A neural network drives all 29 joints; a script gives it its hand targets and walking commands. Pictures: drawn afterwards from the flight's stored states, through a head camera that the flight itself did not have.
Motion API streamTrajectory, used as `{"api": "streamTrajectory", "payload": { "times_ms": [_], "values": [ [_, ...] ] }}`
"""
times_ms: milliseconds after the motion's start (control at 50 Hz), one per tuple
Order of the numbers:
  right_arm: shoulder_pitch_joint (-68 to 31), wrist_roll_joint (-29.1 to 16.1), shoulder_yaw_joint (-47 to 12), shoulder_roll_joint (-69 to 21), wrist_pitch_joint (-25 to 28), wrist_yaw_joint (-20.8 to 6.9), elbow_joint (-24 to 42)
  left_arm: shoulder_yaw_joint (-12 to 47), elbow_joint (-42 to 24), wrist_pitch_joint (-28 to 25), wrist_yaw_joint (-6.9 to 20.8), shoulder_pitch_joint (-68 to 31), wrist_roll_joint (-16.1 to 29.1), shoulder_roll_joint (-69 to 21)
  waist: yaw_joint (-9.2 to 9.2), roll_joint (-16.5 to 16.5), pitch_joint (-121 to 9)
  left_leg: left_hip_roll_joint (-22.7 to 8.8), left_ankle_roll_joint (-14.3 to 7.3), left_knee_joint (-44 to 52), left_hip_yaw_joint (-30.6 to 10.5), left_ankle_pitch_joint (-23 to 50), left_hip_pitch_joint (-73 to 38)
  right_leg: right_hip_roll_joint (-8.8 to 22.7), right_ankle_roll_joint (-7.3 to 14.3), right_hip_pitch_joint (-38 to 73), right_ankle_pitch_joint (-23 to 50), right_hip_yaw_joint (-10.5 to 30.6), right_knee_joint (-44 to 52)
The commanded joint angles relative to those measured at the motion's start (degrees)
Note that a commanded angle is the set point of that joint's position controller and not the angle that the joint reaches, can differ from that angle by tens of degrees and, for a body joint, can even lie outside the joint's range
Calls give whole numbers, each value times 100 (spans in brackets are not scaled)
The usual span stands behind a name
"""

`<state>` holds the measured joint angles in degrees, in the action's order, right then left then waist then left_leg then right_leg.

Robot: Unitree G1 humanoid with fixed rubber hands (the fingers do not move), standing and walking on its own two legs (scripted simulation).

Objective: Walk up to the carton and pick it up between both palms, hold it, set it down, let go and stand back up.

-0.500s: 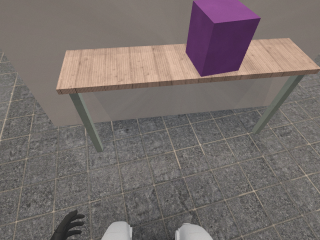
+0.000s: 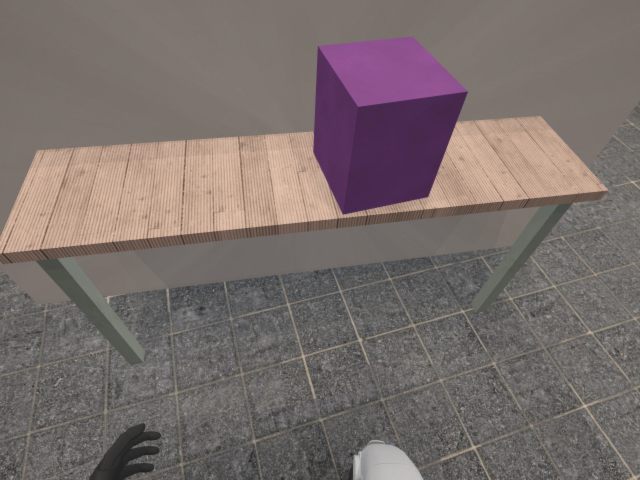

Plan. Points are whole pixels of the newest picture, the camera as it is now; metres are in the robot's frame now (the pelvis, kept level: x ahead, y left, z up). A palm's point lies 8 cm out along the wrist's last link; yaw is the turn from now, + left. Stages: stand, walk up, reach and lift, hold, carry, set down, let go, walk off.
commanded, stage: walk up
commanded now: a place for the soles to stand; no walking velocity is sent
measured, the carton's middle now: (377, 127) +0.73 -0.15 +0.01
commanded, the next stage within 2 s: none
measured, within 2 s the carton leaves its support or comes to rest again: neither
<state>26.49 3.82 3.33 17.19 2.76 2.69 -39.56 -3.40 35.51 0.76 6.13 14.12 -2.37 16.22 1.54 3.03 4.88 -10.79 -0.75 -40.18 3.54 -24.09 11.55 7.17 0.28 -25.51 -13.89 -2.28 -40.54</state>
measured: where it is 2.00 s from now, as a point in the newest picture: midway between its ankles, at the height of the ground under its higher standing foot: (391, 441)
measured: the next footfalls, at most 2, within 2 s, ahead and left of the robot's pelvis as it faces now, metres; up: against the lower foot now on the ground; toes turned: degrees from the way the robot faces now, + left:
left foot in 0.28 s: +0.21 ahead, +0.04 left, +0.00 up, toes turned +9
right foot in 0.62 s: +0.33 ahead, -0.37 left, +0.00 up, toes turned +8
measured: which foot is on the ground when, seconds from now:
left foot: down 0.00-0.00, up 0.02-0.26, down 0.28-0.62, up 0.64-0.84, down 0.86-1.00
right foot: down 0.00-0.28, up 0.30-0.60, down 0.62-1.00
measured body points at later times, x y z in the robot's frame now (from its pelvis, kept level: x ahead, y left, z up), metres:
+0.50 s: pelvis +0.14 -0.13 +0.01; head +0.16 -0.09 +0.46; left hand +0.23 +0.14 -0.12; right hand +0.24 -0.40 -0.08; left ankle +0.17 +0.03 -0.71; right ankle +0.21 -0.27 -0.66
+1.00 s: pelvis +0.26 -0.26 +0.00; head +0.28 -0.24 +0.45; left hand +0.30 +0.01 -0.13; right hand +0.43 -0.49 -0.08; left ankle +0.29 -0.14 -0.71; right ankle +0.29 -0.37 -0.71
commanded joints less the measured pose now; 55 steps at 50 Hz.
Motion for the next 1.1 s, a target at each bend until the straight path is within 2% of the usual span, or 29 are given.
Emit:
{"api": "streamTrajectory", "payload": {
  "times_ms": [0,20,40,80,140,200,240,260,280,300,320,400,460,520,560,600,620,640,680,780,820,840,860,880,920,980,1000,1020,1080],
  "values": [
    [-253,-161,-17,103,-22,-39,1013,-492,-117,-202,-229,1718,-60,1686,-1174,1851,-1043,1217,-134,-2819,22,-1633,3118,1280,932,2938,-2304,2888,2098],
    [-456,-279,86,366,-91,27,1165,-454,-236,-137,-330,1126,38,1775,-1052,1219,-921,1084,-119,-3541,-877,-1331,3161,1738,1324,2384,-2839,3622,2777],
    [-573,-282,107,461,-116,36,1157,-410,-297,-101,-405,671,98,1685,-874,1025,-461,889,-126,-3822,-970,-963,3284,1767,1454,1931,-2942,3446,2737],
    [-336,-227,185,518,-129,40,912,-244,-245,-76,-485,334,34,1173,-607,656,134,695,-62,-3488,-771,-401,3060,1408,1437,1389,-1920,2189,2290],
    [-182,-257,201,318,-96,0,781,-78,-184,-75,-487,230,-48,861,-486,786,75,723,48,-2057,-433,-639,2142,1254,1567,891,55,1339,1978],
    [-41,-319,171,143,-13,17,766,-17,-252,18,-452,55,-77,872,-379,747,-201,959,-41,-635,81,2,1034,996,1375,597,912,642,1543],
    [420,-235,297,213,79,42,711,64,-344,106,-399,-303,-63,934,7,505,-495,1092,-232,428,84,1200,-583,725,965,-386,-269,154,857],
    [696,-151,403,478,98,93,714,148,-381,129,-373,-332,-63,748,238,8,-569,894,-426,703,-538,950,-1297,491,635,-996,-804,-49,128],
    [1112,2,510,994,116,168,752,293,-550,121,-327,-211,-96,302,501,-1333,-872,-646,-929,1639,-3032,-614,-1874,-52,216,-1803,-1416,-572,-1753],
    [974,32,583,1346,13,280,813,130,-713,279,-348,-201,-121,669,449,-1116,-778,-1743,-1676,2611,-5153,-2074,-1201,-437,-32,-2103,-2430,-33,-2802],
    [668,23,517,1173,-46,375,774,66,-693,416,-330,-445,-118,893,393,-448,-71,-1721,-1847,2620,-4921,-2337,-658,-128,-109,-2344,-2000,459,-3351],
    [-419,37,281,731,109,297,804,-15,-416,384,-251,153,-120,758,-113,-1001,11,-785,-1276,2285,-2355,-649,57,195,-322,-1716,-982,740,-2977],
    [-471,44,311,862,198,206,708,3,-501,315,-122,99,-63,524,-113,-1216,-25,-634,-1274,2011,-1521,394,266,240,-275,-1150,-991,445,-1902],
    [-626,53,432,1077,150,156,695,-32,-541,226,-53,70,9,426,-159,-1407,-194,-465,-1085,1731,-1006,-38,822,60,-113,-57,-763,41,-853],
    [-889,54,416,1095,53,128,777,-162,-359,160,-38,664,24,495,-571,-1055,-383,-319,-888,1250,-685,-757,1605,-233,24,1362,-226,-367,-128],
    [-717,21,210,478,-101,81,811,-384,-44,36,-111,1643,-44,947,-1004,506,-491,507,-432,-947,-67,-1241,2590,-473,223,2698,-477,-335,587],
    [-623,-163,49,1,-99,79,1141,-430,-299,-34,-193,1513,-101,1650,-1090,2039,-655,1263,-62,-2684,40,-1761,3401,1141,1003,2423,-1893,2501,1978],
    [-873,-304,160,336,-144,162,1260,-378,-433,-8,-273,978,36,1712,-1019,1240,-485,1210,-41,-3469,-797,-1614,3244,1621,1615,1644,-2179,3433,2662],
    [-659,-347,198,538,-171,157,1060,-301,-437,52,-411,301,46,1416,-704,880,55,866,-23,-3582,-840,-933,3140,1543,1777,997,-2424,2740,2352],
    [-291,-260,147,224,-90,12,894,-17,-279,39,-545,210,-14,1032,-356,640,-40,865,49,-1299,-268,-575,1341,1423,1476,331,821,1345,1588],
    [56,-263,133,192,8,-75,862,150,-303,32,-567,-204,108,997,71,316,-527,1002,-96,277,-230,932,-204,1094,973,-225,994,630,915],
    [18,-248,167,387,66,-89,918,225,-297,21,-559,-146,161,852,142,-131,-617,905,-237,839,-767,1508,-627,813,569,-443,875,425,487],
    [156,-91,190,770,105,-60,1038,388,-325,10,-552,191,221,458,121,-1195,-1143,-541,-596,1727,-3143,1293,-985,361,83,-712,-356,-75,-902],
    [-176,-210,313,1117,-5,-40,1040,244,-301,149,-628,152,229,655,-12,-968,-843,-1099,-1125,1872,-3857,1398,-130,-257,-93,-335,-2282,18,-979],
    [-661,-254,199,907,-86,-9,1073,244,-174,229,-627,139,214,615,-16,-1075,-402,-821,-1533,1636,-3077,1905,261,-210,-99,-322,-1921,332,-1102],
    [-1332,-321,-39,662,-162,-154,1121,197,15,-47,-589,690,191,657,-473,-984,-751,26,-602,993,-1377,2516,961,-203,53,1338,449,227,1127],
    [-1104,-423,-130,397,-144,-231,1147,115,-67,-131,-594,372,126,998,-290,-436,-827,423,-271,700,-986,2054,1081,246,219,1406,482,970,1461],
    [-1002,-449,-140,295,-162,-229,1094,93,-44,-175,-563,230,240,1146,-76,-244,-838,755,-98,533,-655,1548,481,529,389,875,565,1314,1599],
    [-1164,-357,-130,388,-159,-217,910,186,-54,-205,-552,273,310,942,-145,-223,-617,625,-137,683,-775,2039,150,377,261,785,1197,877,1616]
  ]
}}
